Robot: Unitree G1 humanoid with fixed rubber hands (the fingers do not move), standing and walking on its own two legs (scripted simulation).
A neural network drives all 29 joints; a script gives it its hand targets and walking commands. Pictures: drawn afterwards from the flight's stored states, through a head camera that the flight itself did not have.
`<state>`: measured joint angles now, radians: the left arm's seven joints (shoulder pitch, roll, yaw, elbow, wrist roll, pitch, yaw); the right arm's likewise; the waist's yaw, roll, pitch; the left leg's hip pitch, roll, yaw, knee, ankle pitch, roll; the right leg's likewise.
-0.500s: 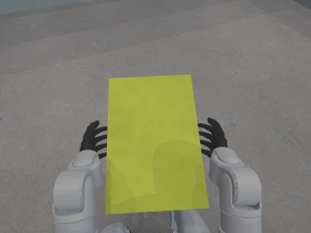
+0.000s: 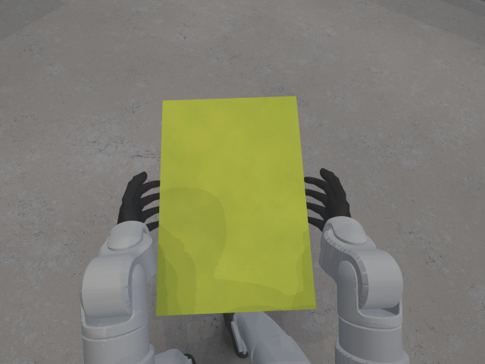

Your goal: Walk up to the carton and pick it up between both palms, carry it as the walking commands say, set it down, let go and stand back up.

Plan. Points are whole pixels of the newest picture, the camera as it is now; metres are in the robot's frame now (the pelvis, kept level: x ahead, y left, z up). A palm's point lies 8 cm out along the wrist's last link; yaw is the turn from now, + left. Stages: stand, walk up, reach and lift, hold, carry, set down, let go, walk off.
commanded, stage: carry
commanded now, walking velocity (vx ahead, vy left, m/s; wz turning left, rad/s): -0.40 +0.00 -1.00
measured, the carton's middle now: (234, 207) +0.35 -0.02 +0.00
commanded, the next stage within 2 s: none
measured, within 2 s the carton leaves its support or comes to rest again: neither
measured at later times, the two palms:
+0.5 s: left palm (252, 350) +0.13 -0.02 +0.05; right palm out of the picture -0.04 -0.25 +0.07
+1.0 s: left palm out of the picture -0.11 -0.03 +0.07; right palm out of the picture -0.37 -0.15 +0.07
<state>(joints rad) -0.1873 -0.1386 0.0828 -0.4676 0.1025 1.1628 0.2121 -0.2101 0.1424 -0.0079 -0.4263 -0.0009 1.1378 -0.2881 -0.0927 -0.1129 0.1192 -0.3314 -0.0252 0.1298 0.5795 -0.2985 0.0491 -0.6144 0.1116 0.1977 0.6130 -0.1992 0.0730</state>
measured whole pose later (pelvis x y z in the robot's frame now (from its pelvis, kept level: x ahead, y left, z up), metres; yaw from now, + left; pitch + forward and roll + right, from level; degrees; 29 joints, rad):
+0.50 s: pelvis -0.18 +0.02 -0.02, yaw -29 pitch +1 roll +0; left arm -0.20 -0.14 0.05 -0.42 0.10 1.18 0.21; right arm -0.14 0.13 -0.05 -0.44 0.01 1.15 -0.24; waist -0.11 -0.09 0.09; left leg -0.47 0.03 0.17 0.77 -0.30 0.03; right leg -0.61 0.03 0.17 0.76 -0.26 0.07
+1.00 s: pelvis -0.37 +0.15 -0.01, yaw -58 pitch +3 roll +3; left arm -0.17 -0.14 0.04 -0.44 0.09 1.18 0.21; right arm -0.15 0.13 -0.02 -0.48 -0.02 1.18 -0.26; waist -0.08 -0.04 0.07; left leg -0.50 0.00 0.07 0.96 -0.47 -0.06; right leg -0.57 0.03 0.15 0.58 -0.05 0.01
